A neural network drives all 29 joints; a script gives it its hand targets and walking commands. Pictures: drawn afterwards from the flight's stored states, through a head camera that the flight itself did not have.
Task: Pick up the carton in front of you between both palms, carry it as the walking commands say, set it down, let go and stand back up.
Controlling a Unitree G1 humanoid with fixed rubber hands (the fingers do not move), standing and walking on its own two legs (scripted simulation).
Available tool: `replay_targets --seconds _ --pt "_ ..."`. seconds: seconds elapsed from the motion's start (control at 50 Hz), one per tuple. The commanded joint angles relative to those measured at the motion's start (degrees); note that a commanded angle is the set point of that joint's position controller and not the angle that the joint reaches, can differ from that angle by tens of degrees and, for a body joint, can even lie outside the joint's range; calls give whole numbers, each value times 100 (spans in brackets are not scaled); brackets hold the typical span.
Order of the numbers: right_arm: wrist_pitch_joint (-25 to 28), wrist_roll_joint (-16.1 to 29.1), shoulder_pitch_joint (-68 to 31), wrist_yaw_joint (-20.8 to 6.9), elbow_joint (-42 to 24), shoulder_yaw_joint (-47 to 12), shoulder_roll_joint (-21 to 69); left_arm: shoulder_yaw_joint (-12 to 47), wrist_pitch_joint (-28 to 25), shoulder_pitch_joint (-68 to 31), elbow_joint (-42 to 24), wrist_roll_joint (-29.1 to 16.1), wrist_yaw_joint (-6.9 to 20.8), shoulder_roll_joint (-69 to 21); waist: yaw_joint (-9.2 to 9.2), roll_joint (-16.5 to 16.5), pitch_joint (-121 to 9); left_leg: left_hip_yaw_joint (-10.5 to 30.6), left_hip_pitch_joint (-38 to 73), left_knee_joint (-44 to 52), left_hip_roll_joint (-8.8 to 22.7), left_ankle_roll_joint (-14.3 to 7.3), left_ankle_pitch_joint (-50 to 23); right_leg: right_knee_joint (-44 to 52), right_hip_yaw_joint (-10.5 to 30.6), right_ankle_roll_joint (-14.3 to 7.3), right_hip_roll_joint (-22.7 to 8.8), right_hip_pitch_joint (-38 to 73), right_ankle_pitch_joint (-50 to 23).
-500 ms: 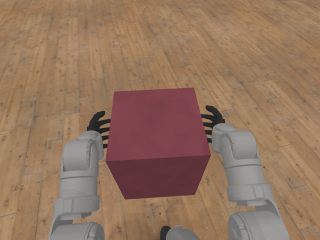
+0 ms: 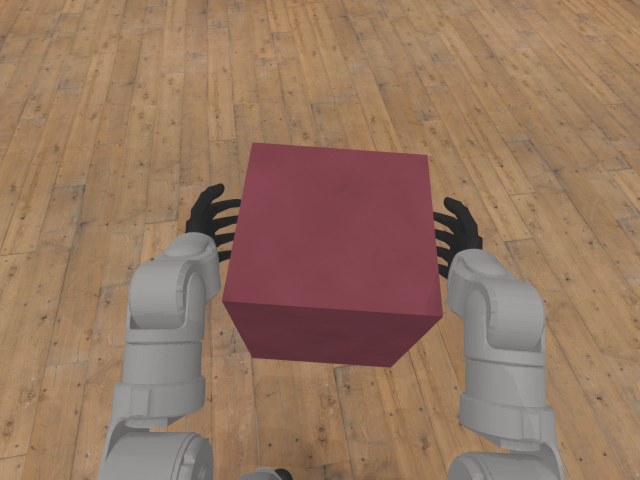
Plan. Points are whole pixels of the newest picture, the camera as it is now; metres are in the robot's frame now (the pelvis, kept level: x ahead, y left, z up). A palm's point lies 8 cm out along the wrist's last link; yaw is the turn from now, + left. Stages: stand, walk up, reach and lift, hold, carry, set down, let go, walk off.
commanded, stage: carry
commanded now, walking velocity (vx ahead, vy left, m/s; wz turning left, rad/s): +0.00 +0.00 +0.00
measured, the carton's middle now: (329, 268) +0.39 +0.00 +0.01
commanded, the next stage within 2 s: none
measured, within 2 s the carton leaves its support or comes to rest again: neither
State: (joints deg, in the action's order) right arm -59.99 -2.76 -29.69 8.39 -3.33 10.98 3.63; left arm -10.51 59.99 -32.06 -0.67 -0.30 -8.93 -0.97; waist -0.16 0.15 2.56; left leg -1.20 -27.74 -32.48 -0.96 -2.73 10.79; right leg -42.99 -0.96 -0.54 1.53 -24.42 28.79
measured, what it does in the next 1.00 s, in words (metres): steps on the spot: right foot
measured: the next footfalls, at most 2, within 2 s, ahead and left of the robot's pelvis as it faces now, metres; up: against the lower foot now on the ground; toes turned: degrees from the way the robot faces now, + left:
right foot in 0.06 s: +0.04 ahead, -0.12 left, +0.00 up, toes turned -4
right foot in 1.24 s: +0.29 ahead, -0.13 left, +0.00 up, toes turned -7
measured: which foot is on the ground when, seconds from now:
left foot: down 0.00-1.00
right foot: up 0.00-0.04, down 0.06-0.86, up 0.88-1.00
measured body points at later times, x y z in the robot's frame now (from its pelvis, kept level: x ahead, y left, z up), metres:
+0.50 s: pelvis +0.03 -0.01 +0.00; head +0.00 -0.01 +0.45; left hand +0.38 +0.14 +0.12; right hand +0.38 -0.16 +0.12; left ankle +0.05 +0.10 -0.73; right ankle +0.00 -0.12 -0.73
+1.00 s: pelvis +0.06 +0.01 +0.01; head +0.05 +0.01 +0.46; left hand +0.43 +0.16 +0.12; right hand +0.42 -0.14 +0.12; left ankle +0.05 +0.09 -0.73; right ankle +0.04 -0.11 -0.68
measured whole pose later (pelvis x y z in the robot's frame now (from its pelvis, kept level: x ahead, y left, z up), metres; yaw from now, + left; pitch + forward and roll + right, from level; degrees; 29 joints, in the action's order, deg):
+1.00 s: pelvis +0.06 +0.01 +0.01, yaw +0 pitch +3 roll -1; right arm -69.5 -3.1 -38.9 7.4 16.8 9.4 0.1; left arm -11.6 70.3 -39.2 16.4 2.7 -7.1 2.1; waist -1.8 0.5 -6.6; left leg -4.5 -16.9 -30.4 0.6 -2.8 17.1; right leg -54.3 -4.6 -1.7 -1.0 -26.7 29.1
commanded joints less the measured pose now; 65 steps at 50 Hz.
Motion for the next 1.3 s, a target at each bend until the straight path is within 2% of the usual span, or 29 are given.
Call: replay_targets --seconds 0.0,0.04,0.06,0.08,0.1,0.14,0.24,0.28,0.36,0.6,0.66,0.68,0.72,0.76,0.78,0.82,0.84,0.86,0.88,0.9,0.94,0.98,1.02,1.16,1.2,1.22,1.24,1.26,1.28 --pt "-130 2450 -3749 -1364 -579 -4368 5273 4084 160 -3191 -351 -1939 1354 -5642 -81 676 -3900 1048 3702 -214 1304 -652 -6464 1137 -130 134 -56 178 -794" --pt "-249 2493 -3875 -1392 -377 -4317 5293 3899 271 -3124 -131 -1817 1356 -5583 -30 602 -3869 778 2978 -223 1082 -458 -5481 1801 -212 142 -194 1184 -2028" --pt "-302 2461 -3901 -1402 -209 -4265 5266 3805 333 -3177 -18 -1773 1373 -5550 -6 477 -3856 754 2487 -157 990 -372 -4524 1761 -20 58 -376 1679 -2579" --pt "-362 2465 -4047 -1420 -118 -4199 5281 3732 365 -3292 100 -1706 1394 -5509 0 -59 -3876 507 1872 -197 806 -212 -3450 1023 251 -144 -758 2191 -4454" --pt "-414 2457 -4155 -1438 44 -4114 5327 3647 408 -3358 236 -1673 1419 -5490 19 -507 -3713 360 1418 -254 623 -118 -2328 850 384 -284 -999 2402 -5722" --pt "-496 2419 -4302 -1470 423 -3924 5443 3492 478 -3522 491 -1671 1481 -5518 51 -617 -3371 295 1075 -223 470 9 -1319 873 457 -399 -1213 2423 -6384" --pt "-544 2297 -4371 -1577 1395 -3355 5829 3192 535 -4026 1005 -1738 1597 -5883 10 -117 -3046 522 1547 -189 846 -103 -2692 882 201 -169 -898 1684 -4436" --pt "-515 2334 -4648 -1588 1395 -3225 5968 3197 513 -4468 934 -1886 1605 -6076 20 60 -2944 552 1588 -113 888 -97 -2533 975 206 -149 -874 1551 -3812" --pt "-531 2361 -4978 -1507 1216 -3075 6036 3188 535 -4954 747 -2106 1540 -6315 24 157 -2804 560 1626 110 822 -55 -1358 1249 294 -181 -873 1330 -2676" --pt "-707 2285 -5099 -1403 1142 -2965 5966 2933 695 -4906 984 -2108 1561 -6373 33 -13 -2847 543 1618 203 817 -37 -1117 1374 290 -190 -874 1326 -2450" --pt "-730 2332 -5243 -1425 1103 -2986 6009 2895 714 -4969 949 -2092 1551 -6358 11 -194 -2649 377 1314 289 619 -31 768 1885 447 -299 -979 1282 -652" --pt "-743 2353 -5300 -1438 1098 -2992 6023 2884 720 -5004 926 -2069 1540 -6348 13 -337 -2482 291 1029 135 476 -26 1527 2156 692 -407 -1065 1265 201" --pt "-765 2406 -5428 -1474 1141 -3010 6047 2843 732 -5063 932 -2003 1513 -6246 90 -722 -2073 -143 288 -520 128 -21 1766 2677 1415 -702 -1452 1401 1168" --pt "-781 2462 -5401 -1511 1288 -3000 6079 2793 740 -4997 993 -1953 1481 -6131 194 -850 -1941 -362 -60 -730 136 -29 1412 2648 1673 -962 -1792 1524 1032" --pt "-784 2470 -5359 -1526 1378 -2967 6090 2784 741 -4973 993 -1930 1463 -6101 178 -807 -2006 -395 137 -480 129 -44 1278 2501 1494 -950 -1748 1467 715" --pt "-786 2456 -5212 -1552 1556 -2850 6084 2776 743 -4893 1030 -1884 1439 -6100 7 -589 -2287 -429 1274 328 100 -78 986 1878 711 -674 -1395 1030 -213" --pt "-762 2422 -5197 -1556 1607 -2804 6059 2789 747 -4942 993 -1882 1442 -6158 -107 -87 -2363 276 1855 716 461 -185 1205 1291 158 -399 -996 566 -292" --pt "-743 2377 -5078 -1551 1682 -2739 6011 2812 759 -5067 972 -1904 1445 -6239 -248 935 -2371 1895 2547 1394 1408 -530 1605 18 -476 -67 -469 -365 -60" --pt "-733 2338 -4987 -1540 1709 -2699 6005 2805 777 -5144 1062 -1926 1451 -6226 -335 1460 -2163 3104 3251 1679 2064 -983 1305 -541 -572 -2 -156 -1514 463" --pt "-724 2344 -5123 -1521 1559 -2714 5975 2873 763 -5264 1054 -1973 1459 -6298 -367 1181 -2035 3328 3558 1582 2236 -1230 622 -1027 -312 -91 -229 -2092 668" --pt "-694 2450 -5484 -1457 1055 -2864 5991 2936 752 -5221 1031 -2065 1451 -6469 -392 662 -2375 2889 3870 1370 2180 -1189 -27 -1542 -115 -173 -444 -2374 350" --pt "-701 2586 -5822 -1391 486 -3045 6030 3004 763 -5244 810 -2156 1404 -6516 -362 678 -2531 2043 3719 1494 1889 -889 -376 -1264 -198 -129 -479 -2028 -259" --pt "-758 2627 -5758 -1346 283 -3121 6028 3028 813 -5141 651 -2177 1337 -6474 -313 811 -2618 1484 3579 1569 1676 -775 -799 -860 -340 -47 -408 -1678 -694" --pt "-899 2423 -5118 -1386 592 -3219 5969 3085 926 -4707 672 -1988 1376 -6333 -204 1002 -2617 342 3230 1245 1321 -419 -1574 1447 -809 -16 -157 -235 -1881" --pt "-908 2353 -4924 -1407 646 -3289 6014 3070 940 -4558 719 -1955 1458 -6352 -97 585 -2888 -174 2392 241 1075 -174 -1706 2137 -1128 -104 -12 1537 -2155" --pt "-921 2336 -4847 -1422 659 -3307 6002 3036 954 -4375 802 -1922 1502 -6363 7 253 -3165 -353 1525 -586 939 32 -1306 2092 -543 -268 -526 2768 -1958" --pt "-971 2360 -4788 -1444 657 -3326 6056 2972 968 -4151 835 -1830 1530 -6229 98 -940 -3559 -543 228 -1934 487 326 346 2390 1688 -705 -2007 3821 -1462" --pt "-1007 2358 -4868 -1474 610 -3334 6149 2910 959 -4085 842 -1714 1528 -6210 183 -1769 -3308 -267 -1227 -2626 9 335 1984 2736 3026 -1263 -2620 4390 -1651" --pt "-1021 2426 -4854 -1509 558 -3428 6288 2918 953 -4032 635 -1684 1540 -6244 137 -1415 -3229 108 -1513 -3251 352 239 1991 2671 3030 -1352 -2694 4254 -1580"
